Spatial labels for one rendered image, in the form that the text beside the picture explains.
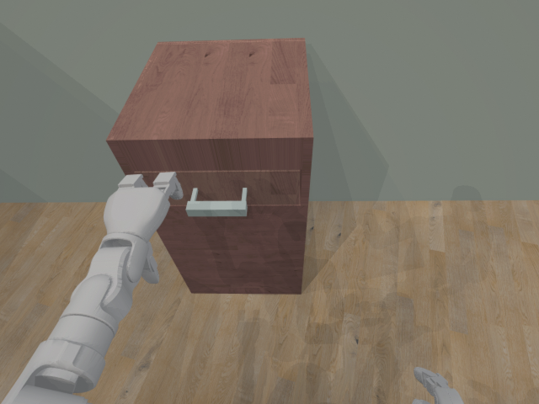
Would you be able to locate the cabinet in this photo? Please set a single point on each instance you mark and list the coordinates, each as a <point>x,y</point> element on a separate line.
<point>225,105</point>

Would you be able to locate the drawer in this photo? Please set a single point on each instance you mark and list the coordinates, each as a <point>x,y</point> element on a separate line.
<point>264,187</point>

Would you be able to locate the left robot upper arm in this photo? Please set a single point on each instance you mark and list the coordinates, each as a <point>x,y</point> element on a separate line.
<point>36,395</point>

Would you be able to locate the left robot hand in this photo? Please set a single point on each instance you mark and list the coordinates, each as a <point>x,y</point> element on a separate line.
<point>138,209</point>

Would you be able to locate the right robot hand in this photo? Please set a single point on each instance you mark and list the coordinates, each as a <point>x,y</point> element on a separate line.
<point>437,386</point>

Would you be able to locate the handle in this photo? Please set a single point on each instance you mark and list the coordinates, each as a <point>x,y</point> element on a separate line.
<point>216,208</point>

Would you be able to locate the left robot forearm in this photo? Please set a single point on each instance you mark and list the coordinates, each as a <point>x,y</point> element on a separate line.
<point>71,360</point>

